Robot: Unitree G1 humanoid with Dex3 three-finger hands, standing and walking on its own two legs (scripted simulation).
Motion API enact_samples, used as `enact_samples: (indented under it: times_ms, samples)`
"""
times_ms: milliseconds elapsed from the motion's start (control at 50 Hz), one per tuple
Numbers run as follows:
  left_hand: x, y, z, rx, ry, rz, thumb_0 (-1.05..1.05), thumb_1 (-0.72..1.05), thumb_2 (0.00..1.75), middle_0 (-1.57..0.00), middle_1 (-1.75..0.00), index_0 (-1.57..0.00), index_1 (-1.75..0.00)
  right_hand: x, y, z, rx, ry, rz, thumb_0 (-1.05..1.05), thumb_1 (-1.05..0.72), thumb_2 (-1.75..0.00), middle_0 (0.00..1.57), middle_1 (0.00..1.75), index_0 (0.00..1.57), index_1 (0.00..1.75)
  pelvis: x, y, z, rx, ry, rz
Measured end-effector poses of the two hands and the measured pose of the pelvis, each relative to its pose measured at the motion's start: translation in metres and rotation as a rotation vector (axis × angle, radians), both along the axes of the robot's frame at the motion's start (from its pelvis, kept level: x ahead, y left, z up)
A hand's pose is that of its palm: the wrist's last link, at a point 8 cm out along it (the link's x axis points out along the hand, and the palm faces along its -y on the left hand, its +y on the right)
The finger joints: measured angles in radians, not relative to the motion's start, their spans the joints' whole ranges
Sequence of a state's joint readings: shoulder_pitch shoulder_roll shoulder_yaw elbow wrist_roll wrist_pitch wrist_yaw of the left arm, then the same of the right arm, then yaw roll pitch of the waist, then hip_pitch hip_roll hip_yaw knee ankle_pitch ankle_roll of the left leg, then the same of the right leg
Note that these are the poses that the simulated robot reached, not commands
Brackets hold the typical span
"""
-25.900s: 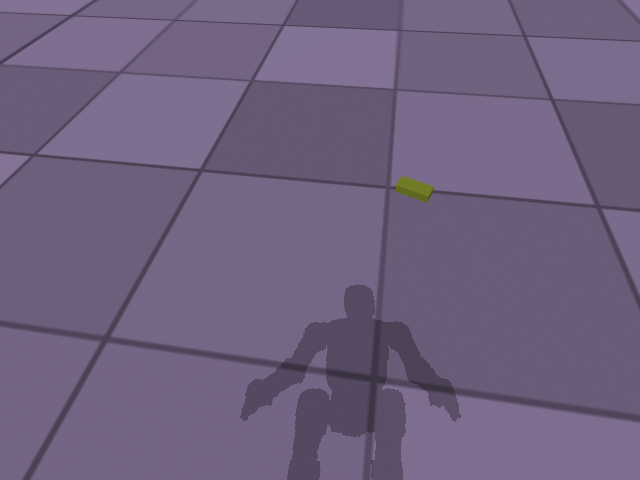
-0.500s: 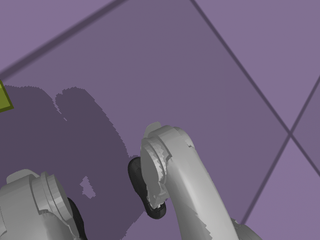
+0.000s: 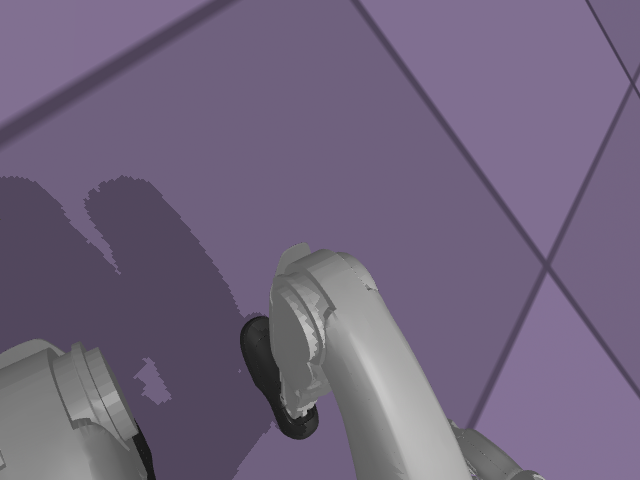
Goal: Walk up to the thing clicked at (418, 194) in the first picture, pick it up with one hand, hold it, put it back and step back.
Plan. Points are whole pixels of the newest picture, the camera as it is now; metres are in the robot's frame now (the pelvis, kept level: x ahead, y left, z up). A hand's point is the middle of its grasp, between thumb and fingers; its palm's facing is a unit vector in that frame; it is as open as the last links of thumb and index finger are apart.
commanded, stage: rest palm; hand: left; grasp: from above
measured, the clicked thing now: out of the picture +0.47 +0.30 -0.29
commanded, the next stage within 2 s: close in 0.36 s
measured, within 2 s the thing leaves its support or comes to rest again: neither
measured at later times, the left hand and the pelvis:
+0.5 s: hand out of the picture +0.46 +0.30 -0.26, palm faces -0.45 -0.14 -0.88, open 14.0 cm; pelvis +0.00 +0.00 +0.00, yaw -1 degrees
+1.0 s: hand out of the picture +0.45 +0.30 -0.26, palm faces -0.46 -0.14 -0.88, open 12.0 cm; pelvis -0.01 +0.00 +0.01, yaw -1 degrees
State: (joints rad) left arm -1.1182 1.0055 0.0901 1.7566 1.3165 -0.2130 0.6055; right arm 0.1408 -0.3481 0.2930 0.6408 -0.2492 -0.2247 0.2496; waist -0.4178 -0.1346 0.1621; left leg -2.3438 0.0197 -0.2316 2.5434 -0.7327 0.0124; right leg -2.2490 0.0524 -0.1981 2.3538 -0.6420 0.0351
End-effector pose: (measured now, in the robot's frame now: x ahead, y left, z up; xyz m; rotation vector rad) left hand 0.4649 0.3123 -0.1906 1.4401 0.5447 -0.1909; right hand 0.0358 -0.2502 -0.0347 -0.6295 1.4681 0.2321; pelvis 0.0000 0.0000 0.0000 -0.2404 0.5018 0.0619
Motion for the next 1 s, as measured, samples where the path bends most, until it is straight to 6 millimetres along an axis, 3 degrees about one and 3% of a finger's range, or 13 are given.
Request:
enact_samples:
  times_ms: [500,1000]
  samples:
    - [0.000,-0.012,-0.014,0.005,0.008,0.009,0.00,-0.49,0.98,-0.12,-0.96,-0.10,-0.97,-0.012,0.009,0.006,0.046,0.026,0.017,0.00,-0.91,-0.91,0.20,0.30,0.20,0.30,-0.003,0.000,0.003,-0.013,-0.019,-0.011]
    - [-0.004,-0.007,-0.014,0.007,0.018,0.009,0.00,-0.17,0.73,-0.33,-0.82,-0.34,-0.80,-0.010,0.009,0.016,0.028,0.019,0.031,0.00,-0.90,-0.90,0.20,0.30,0.20,0.30,-0.006,0.002,0.009,-0.024,-0.023,-0.012]
